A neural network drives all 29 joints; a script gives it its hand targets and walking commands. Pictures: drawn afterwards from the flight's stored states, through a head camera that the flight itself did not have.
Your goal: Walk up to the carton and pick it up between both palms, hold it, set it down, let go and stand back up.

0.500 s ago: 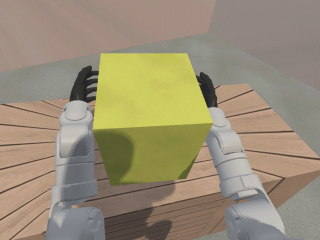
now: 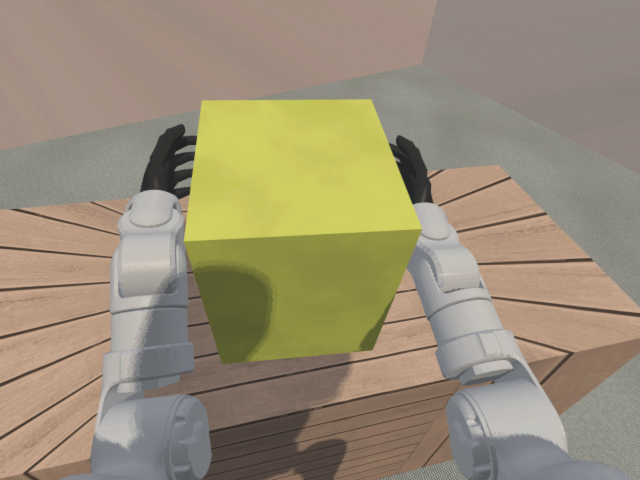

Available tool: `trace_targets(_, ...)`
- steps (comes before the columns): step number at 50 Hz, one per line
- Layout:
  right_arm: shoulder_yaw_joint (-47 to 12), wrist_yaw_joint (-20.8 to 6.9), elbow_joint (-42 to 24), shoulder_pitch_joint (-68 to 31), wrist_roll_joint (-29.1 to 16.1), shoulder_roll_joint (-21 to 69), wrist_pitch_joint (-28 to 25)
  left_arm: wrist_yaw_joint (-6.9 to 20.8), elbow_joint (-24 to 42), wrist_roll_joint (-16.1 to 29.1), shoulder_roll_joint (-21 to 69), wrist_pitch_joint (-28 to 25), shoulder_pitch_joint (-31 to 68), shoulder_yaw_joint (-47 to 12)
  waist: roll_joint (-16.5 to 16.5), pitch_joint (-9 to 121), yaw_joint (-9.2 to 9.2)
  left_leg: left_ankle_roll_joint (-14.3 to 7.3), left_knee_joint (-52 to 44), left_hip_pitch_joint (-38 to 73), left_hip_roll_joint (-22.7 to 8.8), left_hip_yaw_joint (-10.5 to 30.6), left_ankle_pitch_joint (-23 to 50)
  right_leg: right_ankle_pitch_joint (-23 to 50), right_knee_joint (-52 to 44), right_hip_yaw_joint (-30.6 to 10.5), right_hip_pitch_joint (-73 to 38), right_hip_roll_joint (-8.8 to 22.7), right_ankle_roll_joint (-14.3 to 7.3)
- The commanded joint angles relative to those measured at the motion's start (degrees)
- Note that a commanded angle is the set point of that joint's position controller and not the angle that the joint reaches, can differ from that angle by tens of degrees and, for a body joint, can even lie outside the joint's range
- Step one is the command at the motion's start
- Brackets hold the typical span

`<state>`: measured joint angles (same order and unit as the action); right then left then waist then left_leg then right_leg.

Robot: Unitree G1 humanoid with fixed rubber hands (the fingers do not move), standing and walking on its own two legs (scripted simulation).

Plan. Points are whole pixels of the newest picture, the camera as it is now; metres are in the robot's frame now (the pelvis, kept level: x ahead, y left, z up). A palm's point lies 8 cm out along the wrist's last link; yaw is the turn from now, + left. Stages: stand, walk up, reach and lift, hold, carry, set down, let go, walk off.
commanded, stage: hold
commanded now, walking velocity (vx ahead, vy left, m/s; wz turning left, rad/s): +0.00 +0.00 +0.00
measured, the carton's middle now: (294, 236) +0.36 +0.01 +0.14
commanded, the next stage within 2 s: none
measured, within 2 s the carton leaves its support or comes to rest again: neither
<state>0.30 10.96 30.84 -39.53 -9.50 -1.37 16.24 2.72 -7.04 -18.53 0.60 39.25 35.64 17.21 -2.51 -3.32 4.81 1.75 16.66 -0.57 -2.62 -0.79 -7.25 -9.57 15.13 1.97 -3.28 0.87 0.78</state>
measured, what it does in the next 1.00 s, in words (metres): stands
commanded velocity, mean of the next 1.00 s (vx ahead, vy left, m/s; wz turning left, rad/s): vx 0.00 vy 0.00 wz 0.00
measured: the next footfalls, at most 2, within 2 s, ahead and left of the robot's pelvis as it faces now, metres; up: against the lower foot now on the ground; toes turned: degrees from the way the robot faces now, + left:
none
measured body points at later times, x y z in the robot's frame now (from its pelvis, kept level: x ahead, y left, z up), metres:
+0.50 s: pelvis +0.01 +0.00 +0.00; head -0.02 +0.03 +0.45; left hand +0.39 +0.16 +0.19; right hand +0.38 -0.14 +0.18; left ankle +0.03 +0.14 -0.75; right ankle +0.00 -0.12 -0.75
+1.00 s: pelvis -0.01 +0.00 +0.00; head -0.05 +0.02 +0.45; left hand +0.37 +0.15 +0.20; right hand +0.37 -0.14 +0.18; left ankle +0.03 +0.14 -0.75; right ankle +0.00 -0.12 -0.75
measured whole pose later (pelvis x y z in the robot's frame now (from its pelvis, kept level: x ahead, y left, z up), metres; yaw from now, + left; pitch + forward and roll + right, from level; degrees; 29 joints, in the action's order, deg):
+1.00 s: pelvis -0.01 +0.00 +0.00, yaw +0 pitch -10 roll +0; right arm 1.0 10.5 31.7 -38.8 -7.9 -0.9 16.1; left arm 3.4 -7.5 -20.1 1.3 40.1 36.0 17.6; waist -3.0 -4.1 5.1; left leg 1.7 17.0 0.5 -2.5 -0.7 -7.2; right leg -9.5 15.7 2.0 -4.2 0.9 0.7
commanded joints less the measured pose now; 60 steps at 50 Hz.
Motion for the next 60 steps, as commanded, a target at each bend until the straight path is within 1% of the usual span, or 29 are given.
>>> trace_targets(1, -18.7, -3.1, -13.3, -38.0, -1.8, 32.4, -2.7, 7.9, 3.3, 8.1, 31.8, -3.4, 34.2, -27.6, 3.6, 20.5, 1.85, -0.8, 0.3, 10.4, 4.4, -3.0, 8.4, 6.9, -3.0, 3.1, 3.1, -3.7, 2.0)
trace_targets(3, -18.1, -3.3, -9.8, -37.0, -2.0, 33.0, -2.3, 8.8, 0.1, 5.2, 30.1, -2.7, 32.8, -24.2, 2.0, 14.3, 1.3, -1.4, -1.1, 9.2, 4.9, -3.6, 6.5, 5.8, -3.7, 2.9, 3.1, -3.3, 2.2)
trace_targets(4, -19.7, -3.4, -15.2, -41.0, -3.0, 33.6, -3.3, 8.7, 2.2, 6.5, 30.6, -2.9, 32.9, -25.5, 2.3, 19.0, -0.4, -1.9, 0.0, 9.2, 4.8, -3.2, 7.5, 7.3, -2.9, 2.4, 2.2, -3.2, 2.3)
trace_targets(9, -21.3, -3.3, -16.7, -40.6, -4.6, 34.3, -4.1, 7.6, 3.3, 7.8, 32.0, -3.7, 32.5, -27.6, 3.1, 21.3, -0.59, -1.0, 1.3, 11.4, 4.4, -2.6, 12.4, 9.9, -2.9, 3.0, 2.9, -4.0, 2.2)
trace_targets(11, -21.5, -3.5, -16.7, -39.0, -3.8, 33.3, -4.3, 7.0, 5.4, 8.3, 33.0, -4.1, 32.7, -28.7, 1.9, 23.4, 1.11, -1.0, 1.0, 12.6, 3.7, -2.4, 14.6, 11.8, -2.9, 3.7, 3.0, -4.2, 2.1)
trace_targets(14, -22.1, -3.2, -18.4, -37.8, -5.2, 32.3, -3.7, 7.2, 7.4, 7.5, 33.8, -3.0, 30.7, -29.4, 4.7, 22.9, 0.59, 0.3, 1.9, 13.6, 3.9, -2.1, 16.4, 12.6, -2.2, 3.4, 1.5, -4.5, 1.7)
trace_targets(15, -19.5, -3.1, -15.8, -34.8, -4.3, 31.0, -3.4, 7.1, 7.9, 7.5, 33.4, -2.9, 30.9, -30.9, 5.9, 20.2, 2.84, 0.7, 2.2, 12.3, 3.9, -1.8, 15.1, 11.0, -2.3, 3.8, 2.6, -4.3, 1.6)
trace_targets(17, -19.4, -3.4, -13.5, -32.1, -4.0, 30.3, -2.4, 7.2, 7.5, 7.6, 32.1, -2.6, 30.3, -29.4, 5.0, 17.6, 2.27, 0.5, 1.1, 11.6, 3.9, -1.8, 12.7, 8.5, -3.0, 3.1, 3.1, -4.1, 1.3)
trace_targets(19, -21.7, -3.3, -18.1, -35.1, -5.2, 30.3, -3.2, 7.1, 9.6, 8.3, 33.4, -2.4, 29.8, -31.3, 5.3, 21.6, 2.34, 1.2, 2.5, 14.0, 3.6, -1.9, 17.7, 13.1, -1.7, 3.9, 2.7, -4.7, 1.5)
trace_targets(20, -23.1, -3.2, -19.7, -34.9, -5.8, 31.2, -3.2, 6.9, 11.0, 9.3, 32.5, -2.8, 30.6, -32.1, 4.8, 22.2, 0.7, 0.5, 2.5, 13.8, 4.3, -1.9, 18.7, 14.6, -1.7, 3.4, 1.6, -4.5, 2.1)
trace_targets(22, -23.0, -3.0, -20.1, -35.6, -5.7, 31.1, -3.2, 7.1, 7.4, 7.5, 31.4, -2.1, 28.6, -29.1, 4.1, 18.7, 0.32, 0.0, 1.9, 12.8, 4.4, -2.0, 15.6, 13.2, -2.3, 3.6, 2.4, -4.2, 2.0)
trace_targets(26, -24.4, -2.5, -20.6, -33.3, -5.4, 30.7, -2.5, 6.8, 10.2, 7.7, 32.4, -2.0, 28.3, -31.2, 4.5, 21.6, 2.67, 0.6, 2.5, 14.4, 4.0, -1.7, 17.9, 16.5, -1.5, 4.1, 2.2, -4.6, 2.3)
trace_targets(28, -26.2, -2.4, -22.9, -34.3, -7.4, 31.3, -1.8, 7.7, 8.8, 6.8, 30.1, -1.1, 24.4, -28.4, 3.0, 19.3, -0.2, -0.6, 2.1, 13.2, 4.5, -1.9, 17.6, 17.6, -1.5, 2.9, 0.0, -4.3, 2.2)
trace_targets(32, -25.8, -1.7, -23.6, -31.6, -6.6, 30.5, -1.5, 8.0, 13.8, 7.8, 30.4, -1.2, 26.0, -31.2, 3.6, 20.4, 1.2, 0.1, 2.7, 14.2, 4.8, -2.0, 19.9, 22.3, -0.6, 3.0, -0.7, -4.3, 2.9)
trace_targets(33, -25.1, -2.0, -20.8, -32.4, -6.3, 31.1, -0.9, 8.1, 13.1, 7.1, 30.4, -1.0, 27.4, -30.2, 2.2, 18.4, 1.79, 0.4, 2.3, 14.1, 4.2, -1.7, 18.4, 19.5, -1.3, 3.3, 0.6, -4.3, 2.5)
trace_targets(34, -24.9, -1.7, -22.7, -33.2, -5.8, 30.9, -1.3, 8.4, 11.4, 7.6, 30.2, -0.8, 25.8, -30.0, 2.2, 19.1, 0.13, -0.5, 1.8, 12.9, 4.6, -2.2, 16.6, 19.1, -1.4, 3.2, 0.2, -4.0, 2.7)
trace_targets(35, -23.5, -1.9, -20.9, -31.1, -5.0, 30.7, -1.0, 8.4, 12.9, 7.9, 30.9, -1.3, 27.0, -30.9, 3.3, 20.2, 2.4, 0.3, 2.2, 13.3, 4.1, -2.1, 15.9, 18.8, -1.3, 3.6, 0.4, -4.0, 2.5)
trace_targets(39, -24.7, -1.9, -22.9, -34.9, -4.9, 32.0, -1.6, 8.9, 8.6, 6.1, 28.3, -1.2, 26.7, -28.0, 0.4, 18.3, -0.21, -1.2, 1.4, 10.7, 5.0, -2.9, 13.2, 18.8, -0.8, 3.1, -0.1, -3.2, 3.8)
trace_targets(41, -22.7, -1.9, -20.3, -34.7, -3.6, 32.2, -1.9, 9.4, 9.0, 6.9, 28.9, -1.8, 29.5, -28.3, 0.7, 18.6, 2.01, -1.0, 0.0, 11.4, 4.6, -2.4, 11.9, 15.9, -1.7, 3.0, 1.3, -3.2, 3.2)
trace_targets(42, -21.6, -2.3, -16.2, -33.6, -3.9, 31.5, -1.4, 9.3, 9.2, 5.5, 31.0, -1.6, 30.4, -28.1, 3.6, 17.1, 2.46, -0.3, 0.6, 12.0, 3.9, -2.3, 13.0, 13.4, -1.9, 3.8, 1.8, -3.5, 2.6)
trace_targets(45, -19.6, -3.4, -15.5, -37.4, -2.7, 32.1, -2.2, 9.0, 6.5, 5.1, 30.4, -2.3, 32.8, -26.0, 3.1, 16.0, 0.09, -0.9, -0.6, 8.9, 4.1, -3.3, 7.4, 5.9, -2.5, 3.2, 2.5, -3.2, 1.8)
trace_targets(46, -19.0, -3.3, -14.1, -38.0, -1.6, 32.0, -2.7, 8.9, 3.4, 5.4, 29.9, -2.4, 34.1, -26.0, 2.7, 15.2, 1.24, -1.7, -1.4, 8.2, 4.4, -3.5, 3.8, 3.0, -3.6, 3.3, 4.8, -2.6, 2.1)
trace_targets(47, -18.8, -3.7, -13.1, -39.3, -1.9, 32.6, -2.7, 8.9, 3.1, 5.3, 30.8, -3.0, 34.3, -25.6, 3.4, 15.6, -0.5, -1.6, -1.1, 7.9, 4.2, -3.3, 3.7, 1.8, -3.2, 3.3, 5.1, -3.1, 1.9)
trace_targets(48, -18.2, -4.1, -11.3, -38.8, -1.6, 32.5, -3.0, 8.2, 3.0, 5.4, 31.4, -2.8, 36.2, -26.9, 5.0, 17.1, 1.53, -0.9, -1.1, 8.2, 4.0, -3.3, 3.6, 1.5, -3.4, 3.4, 5.2, -3.2, 1.5)
trace_targets(49, -18.0, -4.5, -12.3, -41.8, -0.7, 32.3, -3.5, 8.2, 0.6, 4.8, 31.1, -3.0, 35.4, -24.5, 2.3, 17.3, -0.43, -1.9, -1.5, 7.5, 4.0, -3.4, 1.2, -1.8, -4.0, 3.3, 4.8, -3.0, 1.7)
trace_targets(54, -15.3, -4.6, -8.8, -41.4, -0.1, 33.0, -4.3, 7.7, -1.9, 5.6, 31.4, -3.8, 36.0, -24.0, 2.5, 18.7, 0.99, -1.8, -1.0, 7.6, 4.4, -3.5, 2.1, 0.6, -3.7, 3.4, 4.1, -3.1, 2.0)
trace_targets(55, -16.3, -4.8, -10.4, -43.5, -0.5, 33.7, -4.6, 7.9, -2.7, 5.6, 32.2, -4.0, 36.4, -23.5, 2.6, 19.4, -1.17, -2.2, -0.8, 6.7, 4.2, -3.4, 1.3, -0.6, -3.3, 3.6, 4.9, -3.2, 1.9)
trace_targets(58, -16.5, -4.5, -10.4, -44.2, -1.0, 33.7, -4.7, 8.0, -4.7, 4.8, 31.8, -3.4, 35.1, -22.2, 1.6, 19.6, -1.63, -2.9, -0.9, 7.7, 4.4, -3.4, 3.7, 2.3, -3.3, 3.0, 4.0, -3.0, 2.3)
trace_targets(60, -16.9, -4.4, -10.5, -42.6, -1.2, 33.5, -4.7, 8.1, -1.1, 5.8, 31.7, -4.1, 36.4, -23.2, 2.7, 20.6, -0.17, -1.9, -0.4, 9.8, 4.6, -3.7, 6.8, 4.3, -3.3, 3.4, 2.7, -3.5, 2.0)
